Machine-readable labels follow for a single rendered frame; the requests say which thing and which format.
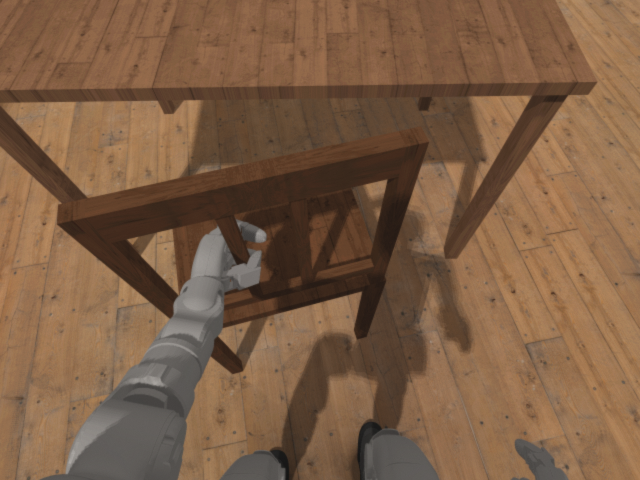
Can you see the right robot thigh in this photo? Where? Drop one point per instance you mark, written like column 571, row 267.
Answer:
column 394, row 457

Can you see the right robot hand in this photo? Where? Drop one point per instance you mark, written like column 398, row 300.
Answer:
column 540, row 462

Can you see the left robot upper arm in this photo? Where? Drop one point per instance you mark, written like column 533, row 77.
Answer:
column 129, row 441

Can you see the left robot hand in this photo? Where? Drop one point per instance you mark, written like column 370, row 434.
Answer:
column 213, row 257

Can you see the right robot foot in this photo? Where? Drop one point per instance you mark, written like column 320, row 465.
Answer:
column 367, row 431

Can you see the table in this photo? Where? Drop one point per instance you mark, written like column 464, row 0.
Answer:
column 164, row 50

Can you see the chair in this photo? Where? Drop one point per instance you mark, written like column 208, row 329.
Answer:
column 317, row 246

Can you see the left robot forearm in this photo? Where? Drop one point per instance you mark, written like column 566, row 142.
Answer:
column 174, row 363

